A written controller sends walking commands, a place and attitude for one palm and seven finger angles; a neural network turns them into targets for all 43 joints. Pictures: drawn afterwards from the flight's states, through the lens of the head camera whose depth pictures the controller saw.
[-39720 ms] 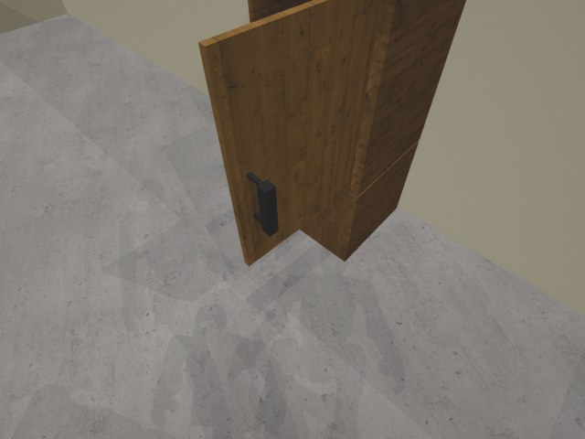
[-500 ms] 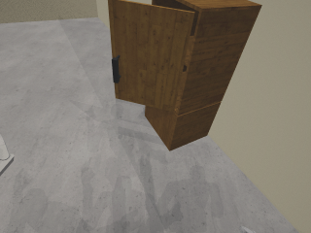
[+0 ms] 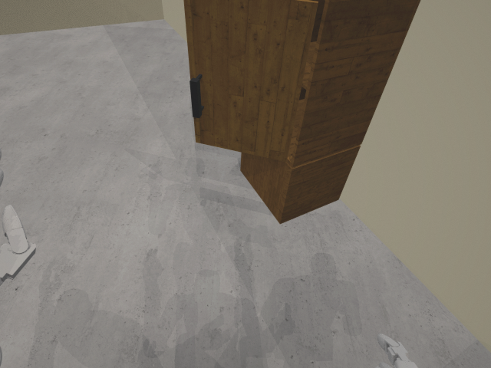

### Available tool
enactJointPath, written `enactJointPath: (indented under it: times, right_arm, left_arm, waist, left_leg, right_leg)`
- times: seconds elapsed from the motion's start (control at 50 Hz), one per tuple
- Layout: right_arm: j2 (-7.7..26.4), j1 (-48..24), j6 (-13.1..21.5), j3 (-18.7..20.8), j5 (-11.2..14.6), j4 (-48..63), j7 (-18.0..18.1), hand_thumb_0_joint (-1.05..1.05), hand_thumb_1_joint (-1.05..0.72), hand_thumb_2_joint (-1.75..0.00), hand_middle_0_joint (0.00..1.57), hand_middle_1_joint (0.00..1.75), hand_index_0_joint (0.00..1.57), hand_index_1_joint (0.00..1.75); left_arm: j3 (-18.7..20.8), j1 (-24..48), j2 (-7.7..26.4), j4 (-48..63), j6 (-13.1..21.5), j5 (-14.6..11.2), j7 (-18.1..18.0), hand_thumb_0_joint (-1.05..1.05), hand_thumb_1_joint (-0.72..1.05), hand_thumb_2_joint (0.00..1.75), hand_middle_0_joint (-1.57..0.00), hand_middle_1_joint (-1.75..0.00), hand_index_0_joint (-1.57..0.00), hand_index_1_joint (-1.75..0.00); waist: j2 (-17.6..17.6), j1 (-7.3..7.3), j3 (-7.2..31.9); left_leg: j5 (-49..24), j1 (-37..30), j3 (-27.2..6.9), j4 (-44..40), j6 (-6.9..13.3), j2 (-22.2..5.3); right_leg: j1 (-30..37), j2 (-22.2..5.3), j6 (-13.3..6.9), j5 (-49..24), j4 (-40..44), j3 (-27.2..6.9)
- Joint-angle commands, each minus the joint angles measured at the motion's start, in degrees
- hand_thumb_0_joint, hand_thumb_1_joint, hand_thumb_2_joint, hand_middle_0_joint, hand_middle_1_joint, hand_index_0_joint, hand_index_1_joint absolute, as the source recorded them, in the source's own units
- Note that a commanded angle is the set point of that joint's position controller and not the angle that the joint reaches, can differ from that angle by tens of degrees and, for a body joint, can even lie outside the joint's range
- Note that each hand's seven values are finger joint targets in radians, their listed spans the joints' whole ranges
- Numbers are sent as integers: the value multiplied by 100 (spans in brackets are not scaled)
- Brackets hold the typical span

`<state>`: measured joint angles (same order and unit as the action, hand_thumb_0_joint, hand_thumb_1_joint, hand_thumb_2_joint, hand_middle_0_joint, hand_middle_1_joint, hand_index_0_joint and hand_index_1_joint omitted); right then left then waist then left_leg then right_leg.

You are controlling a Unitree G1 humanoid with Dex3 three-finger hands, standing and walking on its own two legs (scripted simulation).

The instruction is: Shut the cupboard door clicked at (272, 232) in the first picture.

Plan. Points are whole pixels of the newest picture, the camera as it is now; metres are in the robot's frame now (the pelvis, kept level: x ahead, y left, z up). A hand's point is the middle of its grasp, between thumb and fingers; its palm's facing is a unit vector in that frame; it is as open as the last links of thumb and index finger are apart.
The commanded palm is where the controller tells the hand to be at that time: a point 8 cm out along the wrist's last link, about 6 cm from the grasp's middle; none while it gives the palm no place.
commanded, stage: stop stepping back and stand still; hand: left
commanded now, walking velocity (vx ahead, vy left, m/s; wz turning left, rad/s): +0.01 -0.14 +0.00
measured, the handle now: (198, 95) +1.04 +0.21 -0.09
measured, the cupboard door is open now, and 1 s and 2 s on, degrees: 47 47 47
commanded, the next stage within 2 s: let the arm hang, fingers relaxed in 0.66 s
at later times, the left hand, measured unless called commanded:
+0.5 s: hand (53, 208) +0.27 +0.27 +0.17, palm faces +0.44 -0.77 -0.47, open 7.4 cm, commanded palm +0.20 +0.30 +0.19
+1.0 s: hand out of the picture +0.15 +0.21 -0.12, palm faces -0.02 -0.97 -0.26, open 7.4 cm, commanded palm none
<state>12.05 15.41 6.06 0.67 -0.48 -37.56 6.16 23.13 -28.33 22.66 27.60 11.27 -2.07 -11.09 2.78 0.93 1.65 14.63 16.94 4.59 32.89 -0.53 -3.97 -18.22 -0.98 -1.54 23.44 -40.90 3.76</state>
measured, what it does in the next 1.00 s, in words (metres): stands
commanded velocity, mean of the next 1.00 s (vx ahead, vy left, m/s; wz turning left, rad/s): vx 0.00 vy -0.01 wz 0.00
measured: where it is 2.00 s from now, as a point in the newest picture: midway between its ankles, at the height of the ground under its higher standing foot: outside the picture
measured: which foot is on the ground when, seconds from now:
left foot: down 0.00-1.00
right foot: down 0.00-1.00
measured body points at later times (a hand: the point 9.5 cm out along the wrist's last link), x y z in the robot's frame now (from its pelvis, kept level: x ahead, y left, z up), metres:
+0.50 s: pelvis +0.06 +0.00 +0.01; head +0.09 +0.01 +0.46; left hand +0.24 +0.31 +0.20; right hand +0.23 -0.24 -0.07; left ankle +0.04 +0.12 -0.73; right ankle +0.03 -0.09 -0.73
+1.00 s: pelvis +0.03 +0.02 +0.01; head +0.04 +0.01 +0.46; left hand +0.15 +0.26 -0.10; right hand +0.15 -0.23 -0.12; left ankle +0.04 +0.12 -0.73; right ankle +0.03 -0.09 -0.73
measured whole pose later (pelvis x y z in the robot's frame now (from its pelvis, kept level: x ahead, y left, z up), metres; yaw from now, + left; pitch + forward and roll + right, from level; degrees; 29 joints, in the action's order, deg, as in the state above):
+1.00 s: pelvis +0.03 +0.02 +0.01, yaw +1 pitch +0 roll +1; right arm 15.8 9.2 -0.7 -0.9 -1.0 -46.6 -0.2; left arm -0.7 -14.0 12.2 -39.5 -3.8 0.9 -0.5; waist -1.4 1.1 -1.3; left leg 15.4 16.4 5.0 31.5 2.0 0.5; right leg -16.1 -1.9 -0.6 17.4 -33.2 3.7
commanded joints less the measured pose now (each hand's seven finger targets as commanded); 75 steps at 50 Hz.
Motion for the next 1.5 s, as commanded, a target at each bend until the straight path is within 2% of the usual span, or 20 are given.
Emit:
enactJointPath:
  times: [0.0,0.08,0.12,0.14,0.16,0.2,0.24,0.28,0.3,0.36,0.48,0.58,0.72,0.74,0.76,0.8,0.86,1.08,1.28,1.48]
  right_arm:
    - [592,-643,298,121,-46,843,-115,0,-90,-90,20,30,20,30]
    - [623,-626,227,84,58,934,-215,0,-90,-90,20,30,20,30]
    - [599,-562,196,94,32,951,-234,0,-90,-90,20,30,20,30]
    - [526,-513,188,125,64,891,-266,0,-90,-90,20,30,20,30]
    - [558,-603,137,158,94,890,-288,0,-90,-90,20,30,20,30]
    - [483,-641,109,74,81,877,-298,0,-90,-90,20,30,20,30]
    - [439,-661,74,13,44,863,-229,0,-90,-90,20,30,20,30]
    - [505,-726,60,72,58,916,-155,0,-90,-90,20,30,20,30]
    - [593,-783,57,113,72,966,-132,0,-90,-90,20,30,20,30]
    - [591,-802,76,75,83,999,-122,0,-90,-90,20,30,20,30]
    - [590,-615,19,135,148,1089,-197,0,-90,-90,20,30,20,30]
    - [572,-643,-133,126,161,1206,-187,0,-90,-90,20,30,20,30]
    - [597,-655,-174,100,153,1215,-125,0,-90,-90,20,30,20,30]
    - [1555,-1349,225,262,325,525,-647,0,-90,-90,20,30,20,30]
    - [1428,-830,126,405,138,204,-676,0,-90,-90,20,30,20,30]
    - [1360,-619,-156,267,49,120,-648,0,-90,-90,20,30,20,30]
    - [1351,-663,-353,167,-14,-12,-629,0,-90,-90,20,30,20,30]
    - [602,-216,-668,13,-114,-1512,-523,0,-90,-90,20,30,20,30]
    - [566,362,-604,83,-38,-2251,-437,0,-90,-90,20,30,20,30]
    - [525,382,-580,81,-38,-2465,-426,0,-90,-90,20,30,20,30]
  left_arm:
    - [933,296,1262,1415,319,-5,-3,0,90,90,-20,-30,-20,-30]
    - [796,-116,1087,1132,164,-15,8,0,90,90,-20,-30,-20,-30]
    - [854,157,1174,1060,155,-28,-10,0,90,90,-20,-30,-20,-30]
    - [844,94,1168,979,98,-67,-8,0,90,90,-20,-30,-20,-30]
    - [788,71,1181,988,36,-65,-47,0,90,90,-20,-30,-20,-30]
    - [693,195,1121,1138,123,-26,-101,0,90,90,-20,-30,-20,-30]
    - [772,141,1157,1215,209,7,-128,0,90,90,-20,-30,-20,-30]
    - [812,54,1181,1327,254,-30,-119,0,90,90,-20,-30,-20,-30]
    - [840,51,1218,1414,273,-53,-106,0,90,90,-20,-30,-20,-30]
    - [890,-13,1241,1436,267,-2,-33,0,90,90,-20,-30,-20,-30]
    - [845,-495,1127,1319,260,-68,-28,0,90,90,-20,-30,-20,-30]
    - [1041,-894,1252,1256,224,-137,-30,0,90,90,-20,-30,-20,-30]
    - [895,-641,1154,1167,194,-131,-17,0,90,90,-20,-30,-20,-30]
    - [-1875,259,127,-2783,-638,172,795,0,90,90,-20,-30,-20,-30]
    - [-1745,367,-19,-3162,-1019,226,970,0,90,90,-20,-30,-20,-30]
    - [-1817,670,-97,-3695,-1135,304,1066,0,90,90,-20,-30,-20,-30]
    - [-1904,1159,113,-4772,-1097,335,1084,0,90,90,-20,-30,-20,-30]
    - [-2059,1119,-457,-7913,-1150,314,978,0,90,90,-20,-30,-20,-30]
    - [-2109,975,-472,-8873,-1065,281,965,0,90,90,-20,-30,-20,-30]
    - [-2124,946,-532,-9089,-1071,294,928,0,90,90,-20,-30,-20,-30]
  waist:
    - [-1808,32,-260]
    - [-1053,-15,-149]
    - [-255,46,-214]
    - [572,-9,31]
    - [745,-33,52]
    - [454,-25,170]
    - [180,8,352]
    - [-157,-7,523]
    - [-451,-62,578]
    - [-1319,-65,337]
    - [-739,16,934]
    - [-576,27,1017]
    - [-697,9,727]
    - [-642,121,-92]
    - [-636,52,308]
    - [-271,-58,249]
    - [754,-87,310]
    - [-999,-82,-194]
    - [-243,-62,-428]
    - [-186,-69,-627]
  left_leg:
    - [1078,-36,-2015,-2017,978,-1581]
    - [1675,1069,-500,-1065,358,-789]
    - [1335,1023,-127,-89,162,-178]
    - [1057,820,-3,748,42,158]
    - [937,969,-117,1358,-10,225]
    - [1063,1180,-400,1355,0,92]
    - [463,510,-243,157,44,129]
    - [-925,-492,-359,-773,126,-1]
    - [-1631,-764,-731,-885,241,-413]
    - [-2128,-426,-949,-952,307,-621]
    - [-2859,-503,-419,-374,84,-339]
    - [-2861,-380,-332,-309,60,-289]
    - [-2136,-260,-439,-628,91,-327]
    - [-2621,-99,-382,18,93,-291]
    - [-2620,-375,-437,-141,56,-377]
    - [-1704,-4,-709,-410,313,-478]
    - [-1438,-52,-797,-404,327,-290]
    - [456,-129,-725,-1335,234,-113]
    - [138,-324,-746,-1486,297,-232]
    - [124,-394,-722,-1639,306,-261]
  right_leg:
    - [-665,-58,143,222,-724,-320]
    - [1145,131,164,-588,1233,-40]
    - [733,-455,-192,-458,1982,-1159]
    - [509,-960,-424,-148,2440,-2112]
    - [611,-1398,-663,-392,2739,-2743]
    - [1272,-1599,-935,-2102,2255,-2209]
    - [1302,-1216,-674,-2967,1723,-1315]
    - [991,-734,-194,-2797,1323,-775]
    - [805,-438,37,-2379,1240,-577]
    - [885,-139,146,-2278,1252,-339]
    - [1546,-377,34,-4103,1201,-521]
    - [1632,-461,27,-4501,1155,-548]
    - [1376,-336,87,-3490,1348,-527]
    - [436,-717,-16,-3798,810,-138]
    - [246,-607,-75,-2949,1037,-498]
    - [283,-429,-36,-1787,1026,-320]
    - [534,-552,-163,-2025,1208,-558]
    - [680,-445,-153,-638,2151,-697]
    - [650,-454,-183,-809,2349,-652]
    - [552,-440,-135,-863,2320,-661]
